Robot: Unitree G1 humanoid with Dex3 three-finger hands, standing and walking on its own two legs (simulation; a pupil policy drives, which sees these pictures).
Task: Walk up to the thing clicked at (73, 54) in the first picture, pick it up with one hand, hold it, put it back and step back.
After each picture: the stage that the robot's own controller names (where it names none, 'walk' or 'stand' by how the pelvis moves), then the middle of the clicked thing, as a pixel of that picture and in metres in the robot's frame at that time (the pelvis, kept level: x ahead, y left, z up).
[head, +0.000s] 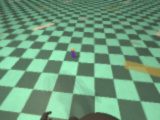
stand; (73, 53) +1.32 +0.38 -0.65
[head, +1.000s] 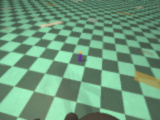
walk; (80, 56) +1.21 +0.16 -0.63
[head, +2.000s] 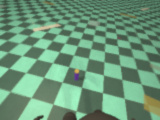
walk; (76, 75) +0.74 +0.15 -0.64
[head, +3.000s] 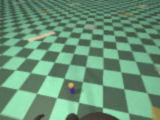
stand; (71, 89) +0.53 +0.24 -0.64
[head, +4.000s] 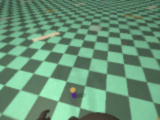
stand; (73, 93) +0.46 +0.22 -0.65
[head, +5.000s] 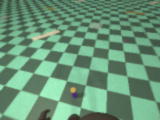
stand; (73, 93) +0.44 +0.22 -0.64
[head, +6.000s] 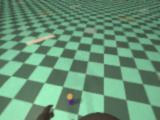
stand; (70, 99) +0.39 +0.22 -0.66
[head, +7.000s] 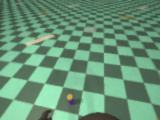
stand; (70, 100) +0.38 +0.23 -0.66
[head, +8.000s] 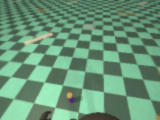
stand; (70, 98) +0.38 +0.25 -0.66
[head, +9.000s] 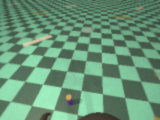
stand; (69, 100) +0.38 +0.24 -0.66
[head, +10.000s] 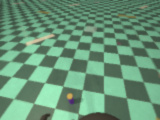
stand; (70, 99) +0.38 +0.24 -0.66
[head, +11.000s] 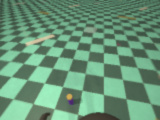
stand; (70, 99) +0.38 +0.24 -0.66
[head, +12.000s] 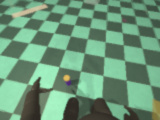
go down; (67, 80) +0.43 +0.23 -0.53
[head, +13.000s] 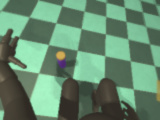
go down; (61, 60) +0.50 +0.22 -0.27
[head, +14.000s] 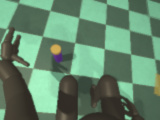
close in; (57, 54) +0.50 +0.23 -0.25
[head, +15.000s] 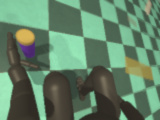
close in; (28, 46) +0.49 +0.27 -0.17
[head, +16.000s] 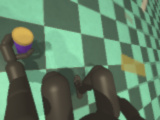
lift; (23, 45) +0.47 +0.28 -0.17
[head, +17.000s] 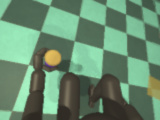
lift; (51, 61) +0.37 +0.26 -0.09
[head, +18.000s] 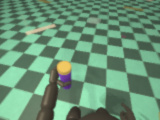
hold; (65, 77) +0.31 +0.17 +0.06
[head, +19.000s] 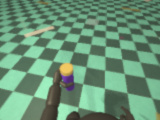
hold; (68, 79) +0.31 +0.15 +0.03
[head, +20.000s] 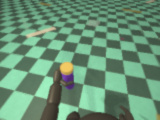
hold; (68, 77) +0.32 +0.16 +0.03
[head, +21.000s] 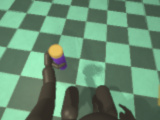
crouch; (59, 59) +0.44 +0.19 -0.04
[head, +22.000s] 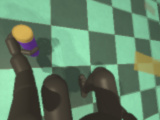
lower; (29, 44) +0.49 +0.25 -0.17
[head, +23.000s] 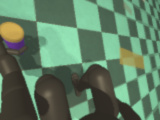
lower; (15, 43) +0.49 +0.27 -0.18
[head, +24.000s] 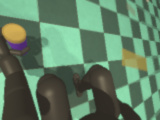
lower; (18, 43) +0.48 +0.27 -0.18
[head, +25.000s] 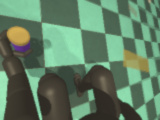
lower; (22, 45) +0.47 +0.27 -0.18
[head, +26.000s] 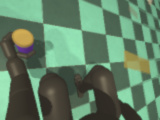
rest; (25, 47) +0.46 +0.26 -0.18
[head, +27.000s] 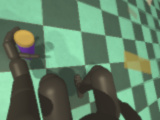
withdraw; (27, 48) +0.47 +0.25 -0.18
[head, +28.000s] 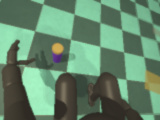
walk; (57, 54) +0.47 +0.22 -0.21
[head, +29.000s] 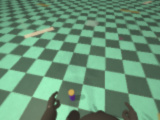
stand; (72, 95) +0.40 +0.18 -0.58
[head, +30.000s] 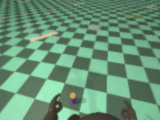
stand; (73, 98) +0.39 +0.19 -0.60
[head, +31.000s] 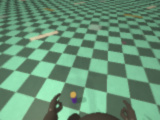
stand; (73, 98) +0.40 +0.18 -0.60
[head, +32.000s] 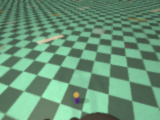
stand; (76, 98) +0.42 +0.18 -0.65
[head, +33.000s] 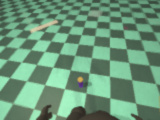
walk; (80, 82) +0.51 +0.13 -0.63
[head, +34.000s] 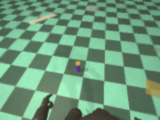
walk; (78, 67) +0.75 +0.18 -0.63
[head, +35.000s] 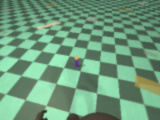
stand; (76, 62) +1.02 +0.24 -0.64
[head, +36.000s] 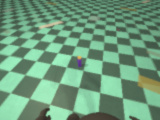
stand; (79, 61) +1.03 +0.20 -0.65
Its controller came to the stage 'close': yes
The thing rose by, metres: 0.68
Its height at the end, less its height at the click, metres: +0.00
